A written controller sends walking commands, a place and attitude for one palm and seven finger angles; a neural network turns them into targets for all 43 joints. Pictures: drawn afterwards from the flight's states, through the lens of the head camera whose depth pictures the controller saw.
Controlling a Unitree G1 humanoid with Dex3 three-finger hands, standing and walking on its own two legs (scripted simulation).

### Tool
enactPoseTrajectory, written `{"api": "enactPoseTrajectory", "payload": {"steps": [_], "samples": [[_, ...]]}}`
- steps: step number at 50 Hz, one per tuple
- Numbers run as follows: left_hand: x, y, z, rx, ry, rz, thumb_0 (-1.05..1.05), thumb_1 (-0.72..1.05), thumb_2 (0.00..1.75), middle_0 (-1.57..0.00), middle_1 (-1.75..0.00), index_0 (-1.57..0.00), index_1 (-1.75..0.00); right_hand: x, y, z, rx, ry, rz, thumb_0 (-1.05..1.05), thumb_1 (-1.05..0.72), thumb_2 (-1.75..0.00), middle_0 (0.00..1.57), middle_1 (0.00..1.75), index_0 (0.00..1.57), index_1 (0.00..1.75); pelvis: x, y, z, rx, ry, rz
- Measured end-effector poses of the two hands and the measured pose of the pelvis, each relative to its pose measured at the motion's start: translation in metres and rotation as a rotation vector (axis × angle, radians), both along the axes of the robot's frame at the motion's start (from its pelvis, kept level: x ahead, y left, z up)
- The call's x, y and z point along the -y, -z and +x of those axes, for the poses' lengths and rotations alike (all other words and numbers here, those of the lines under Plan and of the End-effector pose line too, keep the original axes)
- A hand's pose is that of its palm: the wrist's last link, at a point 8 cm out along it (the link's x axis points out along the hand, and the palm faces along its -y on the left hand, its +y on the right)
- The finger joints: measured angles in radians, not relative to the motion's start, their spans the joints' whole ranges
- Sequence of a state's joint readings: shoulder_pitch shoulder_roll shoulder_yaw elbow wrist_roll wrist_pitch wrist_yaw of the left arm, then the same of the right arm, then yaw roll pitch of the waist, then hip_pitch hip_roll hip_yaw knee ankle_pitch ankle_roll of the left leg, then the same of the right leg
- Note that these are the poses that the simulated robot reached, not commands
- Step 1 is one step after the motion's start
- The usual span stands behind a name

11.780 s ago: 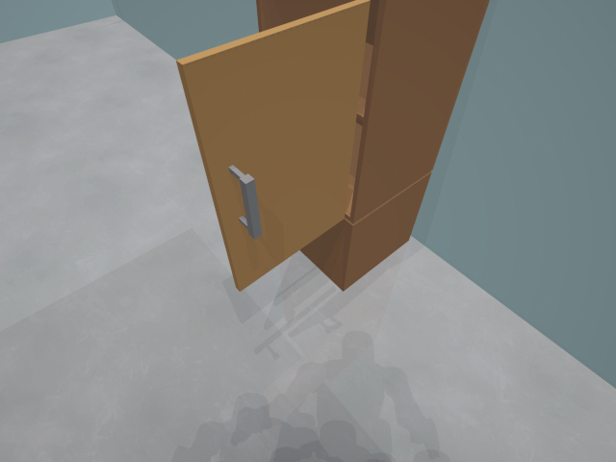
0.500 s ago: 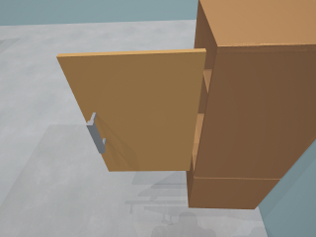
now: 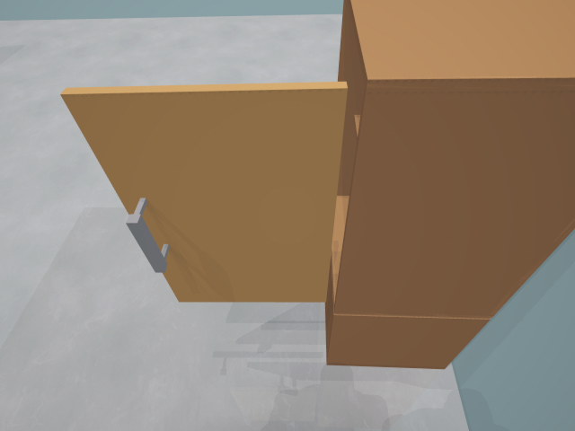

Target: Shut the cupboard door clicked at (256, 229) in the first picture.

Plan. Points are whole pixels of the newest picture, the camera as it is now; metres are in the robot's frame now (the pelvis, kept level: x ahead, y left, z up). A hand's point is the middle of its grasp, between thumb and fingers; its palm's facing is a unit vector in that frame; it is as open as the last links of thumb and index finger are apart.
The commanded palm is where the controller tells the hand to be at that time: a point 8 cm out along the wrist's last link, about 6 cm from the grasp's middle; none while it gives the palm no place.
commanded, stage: come to a stop and stand still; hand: left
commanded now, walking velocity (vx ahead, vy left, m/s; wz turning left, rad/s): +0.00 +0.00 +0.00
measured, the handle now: (151, 237) +0.45 +0.29 -0.03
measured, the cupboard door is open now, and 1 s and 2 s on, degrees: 92 92 92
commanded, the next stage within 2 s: look again from close up in 0.30 s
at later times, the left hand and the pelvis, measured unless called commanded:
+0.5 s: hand out of the picture -0.01 +0.16 -0.17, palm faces +0.03 -0.98 -0.20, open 7.3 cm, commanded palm none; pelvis +0.00 -0.01 +0.00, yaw +0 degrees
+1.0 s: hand out of the picture -0.01 +0.17 -0.17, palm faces +0.03 -0.98 -0.18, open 7.3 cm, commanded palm none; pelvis +0.00 +0.01 +0.00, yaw +0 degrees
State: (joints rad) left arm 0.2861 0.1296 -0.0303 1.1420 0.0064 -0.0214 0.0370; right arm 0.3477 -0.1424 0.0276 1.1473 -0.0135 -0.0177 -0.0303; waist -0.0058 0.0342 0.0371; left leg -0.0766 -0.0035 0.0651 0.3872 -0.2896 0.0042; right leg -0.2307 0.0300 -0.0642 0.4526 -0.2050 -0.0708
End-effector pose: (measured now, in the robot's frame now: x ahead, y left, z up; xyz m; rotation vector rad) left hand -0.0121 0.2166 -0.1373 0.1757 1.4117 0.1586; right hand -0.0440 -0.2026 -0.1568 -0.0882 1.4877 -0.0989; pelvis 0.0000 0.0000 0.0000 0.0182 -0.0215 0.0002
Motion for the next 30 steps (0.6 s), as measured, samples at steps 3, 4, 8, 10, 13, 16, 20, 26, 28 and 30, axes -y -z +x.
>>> {"api": "enactPoseTrajectory", "payload": {"steps": [3, 4, 8, 10, 13, 16, 20, 26, 28, 30], "samples": [[0.002, 0.0, 0.003, 0.007, -0.002, 0.002, 0.01, 0.93, 0.9, -0.2, -0.3, -0.2, -0.3, 0.001, -0.001, -0.001, -0.007, 0.004, 0.002, 0.0, -0.91, -0.9, 0.2, 0.3, 0.2, 0.29, 0.003, 0.0, 0.001, -0.001, -0.001, -0.002], [0.003, 0.001, 0.003, 0.008, -0.002, 0.002, 0.01, 0.93, 0.9, -0.2, -0.3, -0.2, -0.3, 0.002, -0.001, -0.002, -0.008, 0.005, 0.002, 0.0, -0.91, -0.9, 0.2, 0.3, 0.2, 0.29, 0.004, 0.0, 0.001, -0.001, -0.001, -0.002], [0.005, 0.001, 0.005, 0.011, -0.007, 0.0, 0.01, 0.93, 0.9, -0.2, -0.3, -0.2, -0.3, 0.003, -0.002, -0.001, -0.009, 0.007, 0.0, 0.0, -0.91, -0.9, 0.2, 0.3, 0.2, 0.29, 0.007, 0.0, 0.002, -0.004, -0.002, -0.005], [0.006, 0.002, 0.005, 0.011, -0.009, -0.002, 0.01, 0.93, 0.9, -0.2, -0.3, -0.2, -0.3, 0.004, -0.003, 0.0, -0.007, 0.007, -0.003, 0.0, -0.91, -0.9, 0.2, 0.3, 0.2, 0.29, 0.008, 0.0, 0.003, -0.005, -0.003, -0.006], [0.007, 0.002, 0.004, 0.011, -0.015, -0.006, 0.01, 0.93, 0.9, -0.2, -0.3, -0.2, -0.3, 0.006, -0.004, 0.003, -0.004, 0.006, -0.008, 0.0, -0.91, -0.9, 0.2, 0.3, 0.2, 0.29, 0.008, -0.001, 0.004, -0.006, -0.005, -0.007], [0.008, 0.003, 0.003, 0.01, -0.02, -0.009, 0.01, 0.93, 0.9, -0.2, -0.3, -0.2, -0.3, 0.007, -0.005, 0.006, 0.002, 0.002, -0.013, 0.0, -0.91, -0.9, 0.2, 0.3, 0.2, 0.29, 0.008, -0.001, 0.005, -0.006, -0.006, -0.008], [0.008, 0.004, 0.001, 0.008, -0.025, -0.014, 0.01, 0.93, 0.9, -0.2, -0.3, -0.2, -0.3, 0.007, -0.005, 0.01, 0.013, -0.002, -0.018, 0.0, -0.91, -0.9, 0.2, 0.3, 0.2, 0.29, 0.007, -0.001, 0.005, -0.003, -0.007, -0.008], [0.008, 0.004, -0.002, 0.003, -0.026, -0.02, 0.01, 0.93, 0.9, -0.2, -0.3, -0.2, -0.3, 0.004, -0.005, 0.015, 0.031, -0.004, -0.019, 0.0, -0.91, -0.9, 0.2, 0.3, 0.2, 0.29, 0.005, -0.001, 0.004, 0.001, -0.005, -0.008], [0.008, 0.004, -0.003, 0.001, -0.026, -0.022, 0.01, 0.92, 0.9, -0.2, -0.3, -0.2, -0.3, 0.003, -0.005, 0.016, 0.034, -0.004, -0.018, 0.0, -0.91, -0.9, 0.2, 0.3, 0.2, 0.29, 0.004, -0.001, 0.004, 0.002, -0.004, -0.008], [0.008, 0.004, -0.004, -0.001, -0.027, -0.024, 0.01, 0.92, 0.9, -0.2, -0.3, -0.2, -0.3, 0.002, -0.005, 0.017, 0.035, -0.005, -0.017, 0.0, -0.91, -0.9, 0.2, 0.3, 0.2, 0.29, 0.003, -0.001, 0.003, 0.002, -0.004, -0.008]]}}
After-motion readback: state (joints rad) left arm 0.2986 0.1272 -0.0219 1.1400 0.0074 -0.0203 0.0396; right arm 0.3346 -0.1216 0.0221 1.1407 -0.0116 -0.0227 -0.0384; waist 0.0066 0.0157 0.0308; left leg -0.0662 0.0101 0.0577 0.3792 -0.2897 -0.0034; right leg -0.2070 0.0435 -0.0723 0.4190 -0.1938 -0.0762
